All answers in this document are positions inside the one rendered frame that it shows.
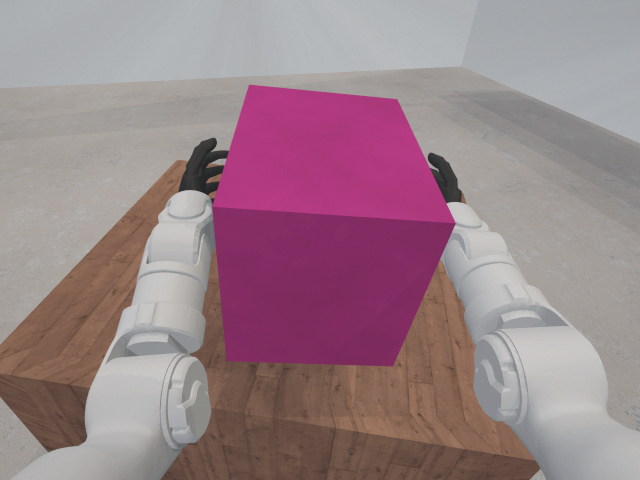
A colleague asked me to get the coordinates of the left robot hand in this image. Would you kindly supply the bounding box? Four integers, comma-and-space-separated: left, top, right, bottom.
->
178, 138, 229, 204

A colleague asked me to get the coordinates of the pedestal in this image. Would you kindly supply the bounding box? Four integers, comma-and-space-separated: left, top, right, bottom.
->
0, 160, 540, 480

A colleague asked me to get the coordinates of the robot left upper arm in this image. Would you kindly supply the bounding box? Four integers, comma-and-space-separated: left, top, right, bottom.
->
10, 353, 211, 480

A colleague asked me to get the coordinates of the right robot forearm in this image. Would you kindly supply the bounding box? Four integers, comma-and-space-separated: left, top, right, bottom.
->
440, 202, 608, 406

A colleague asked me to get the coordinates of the carton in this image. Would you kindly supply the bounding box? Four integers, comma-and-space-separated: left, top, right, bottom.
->
212, 85, 456, 366

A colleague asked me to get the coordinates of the left robot forearm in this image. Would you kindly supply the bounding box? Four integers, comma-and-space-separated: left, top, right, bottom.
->
85, 190, 216, 433

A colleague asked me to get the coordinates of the right robot hand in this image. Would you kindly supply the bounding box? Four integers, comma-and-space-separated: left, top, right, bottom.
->
428, 153, 462, 203

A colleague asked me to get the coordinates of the robot right upper arm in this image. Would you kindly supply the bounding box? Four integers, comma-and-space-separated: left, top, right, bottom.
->
473, 326, 640, 480

